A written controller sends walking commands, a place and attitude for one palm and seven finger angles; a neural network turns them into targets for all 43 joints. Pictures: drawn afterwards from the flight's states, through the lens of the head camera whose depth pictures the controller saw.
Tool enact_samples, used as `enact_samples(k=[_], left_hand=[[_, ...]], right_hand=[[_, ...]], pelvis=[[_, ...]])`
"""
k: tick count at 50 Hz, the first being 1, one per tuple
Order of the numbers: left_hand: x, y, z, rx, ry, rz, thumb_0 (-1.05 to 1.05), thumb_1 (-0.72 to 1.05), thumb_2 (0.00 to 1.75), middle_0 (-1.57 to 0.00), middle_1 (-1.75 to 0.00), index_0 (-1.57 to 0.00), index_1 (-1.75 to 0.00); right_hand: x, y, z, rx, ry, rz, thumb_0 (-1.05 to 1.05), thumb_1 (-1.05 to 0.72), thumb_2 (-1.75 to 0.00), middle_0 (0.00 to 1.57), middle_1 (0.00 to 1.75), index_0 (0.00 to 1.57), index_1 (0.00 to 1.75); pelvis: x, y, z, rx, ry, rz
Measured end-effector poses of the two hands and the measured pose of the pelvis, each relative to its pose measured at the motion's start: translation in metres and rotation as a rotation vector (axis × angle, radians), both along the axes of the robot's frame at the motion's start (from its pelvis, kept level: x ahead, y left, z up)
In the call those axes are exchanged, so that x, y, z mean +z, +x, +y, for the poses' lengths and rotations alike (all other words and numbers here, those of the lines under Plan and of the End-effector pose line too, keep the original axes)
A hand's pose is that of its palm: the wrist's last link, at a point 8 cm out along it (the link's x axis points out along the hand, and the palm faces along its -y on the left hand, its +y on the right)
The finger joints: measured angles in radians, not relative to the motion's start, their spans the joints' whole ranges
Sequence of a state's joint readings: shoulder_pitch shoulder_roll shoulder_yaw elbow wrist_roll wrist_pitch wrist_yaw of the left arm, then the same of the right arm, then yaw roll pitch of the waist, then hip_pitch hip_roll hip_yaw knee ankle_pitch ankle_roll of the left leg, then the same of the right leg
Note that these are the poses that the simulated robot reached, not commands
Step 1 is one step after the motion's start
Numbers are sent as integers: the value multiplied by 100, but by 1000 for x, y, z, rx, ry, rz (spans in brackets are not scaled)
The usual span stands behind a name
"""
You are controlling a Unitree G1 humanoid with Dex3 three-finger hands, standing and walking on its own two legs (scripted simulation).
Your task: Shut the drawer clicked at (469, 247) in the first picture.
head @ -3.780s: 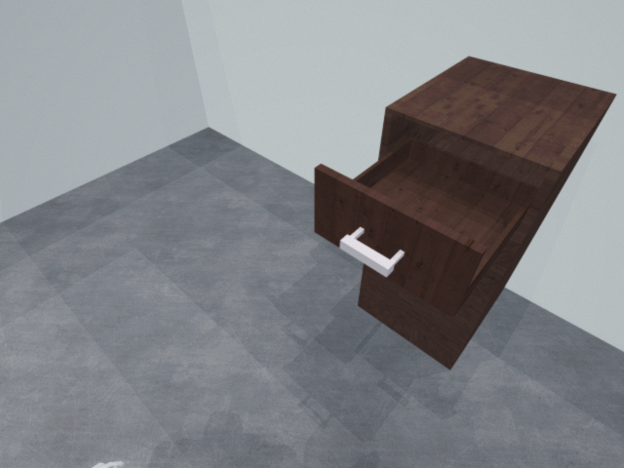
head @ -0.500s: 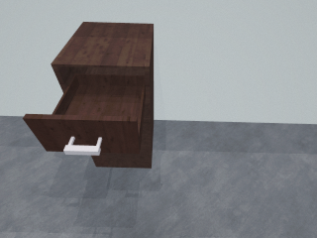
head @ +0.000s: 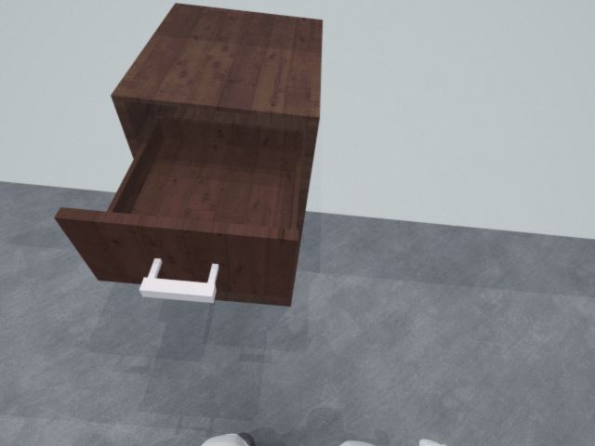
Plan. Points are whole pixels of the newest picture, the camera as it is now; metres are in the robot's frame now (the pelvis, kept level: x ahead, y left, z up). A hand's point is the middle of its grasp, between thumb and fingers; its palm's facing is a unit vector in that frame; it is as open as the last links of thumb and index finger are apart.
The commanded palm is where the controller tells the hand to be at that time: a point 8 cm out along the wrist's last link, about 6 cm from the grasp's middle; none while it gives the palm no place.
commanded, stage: come to a stop and stand still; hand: left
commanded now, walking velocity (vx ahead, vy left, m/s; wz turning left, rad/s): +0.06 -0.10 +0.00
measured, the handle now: (182, 278) +0.35 +0.21 -0.04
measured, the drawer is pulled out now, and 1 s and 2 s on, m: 0.29 0.29 0.29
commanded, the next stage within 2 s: look again from close up in 1.20 s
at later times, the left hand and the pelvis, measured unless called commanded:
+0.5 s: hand out of the picture -0.07 +0.10 -0.15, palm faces +0.15 -0.97 -0.19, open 7.4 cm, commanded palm none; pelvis -0.03 -0.05 +0.01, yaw +2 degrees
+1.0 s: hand out of the picture -0.03 +0.18 -0.17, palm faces +0.07 -0.99 -0.16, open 7.4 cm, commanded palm none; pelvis -0.02 +0.02 +0.01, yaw +0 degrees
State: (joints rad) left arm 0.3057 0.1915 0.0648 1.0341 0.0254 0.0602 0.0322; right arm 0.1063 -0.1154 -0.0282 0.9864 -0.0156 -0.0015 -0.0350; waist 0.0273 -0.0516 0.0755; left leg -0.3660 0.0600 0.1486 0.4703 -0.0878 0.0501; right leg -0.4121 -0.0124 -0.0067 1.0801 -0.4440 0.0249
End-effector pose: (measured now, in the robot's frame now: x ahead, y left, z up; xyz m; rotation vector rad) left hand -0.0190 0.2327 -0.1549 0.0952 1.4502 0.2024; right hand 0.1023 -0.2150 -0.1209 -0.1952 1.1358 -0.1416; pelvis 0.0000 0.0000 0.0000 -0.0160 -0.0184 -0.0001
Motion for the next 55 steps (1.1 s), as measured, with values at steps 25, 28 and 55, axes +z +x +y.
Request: enact_samples(k=[25, 28, 55], left_hand=[[35, -57, -83, 67, 8, -4, 0, 90, 90, -20, -30, -21, -30], [31, -63, -81, 82, -5, 13, 0, 90, 90, -20, -30, -21, -30], [13, -7, 7, -35, -6, -41, 0, 91, 90, -19, -30, -20, -30]], right_hand=[[-19, -156, -65, -63, 60, 384, 1, -91, -90, 20, 30, 20, 30], [-18, -145, -56, -46, 56, 371, 1, -91, -90, 20, 30, 20, 30], [-8, -123, 11, -71, 11, 230, 0, -93, -90, 20, 30, 20, 30]], pelvis=[[14, -26, -49, 36, 39, 40], [14, -27, -43, 36, 41, 41], [11, -22, 19, 4, 21, 5]])
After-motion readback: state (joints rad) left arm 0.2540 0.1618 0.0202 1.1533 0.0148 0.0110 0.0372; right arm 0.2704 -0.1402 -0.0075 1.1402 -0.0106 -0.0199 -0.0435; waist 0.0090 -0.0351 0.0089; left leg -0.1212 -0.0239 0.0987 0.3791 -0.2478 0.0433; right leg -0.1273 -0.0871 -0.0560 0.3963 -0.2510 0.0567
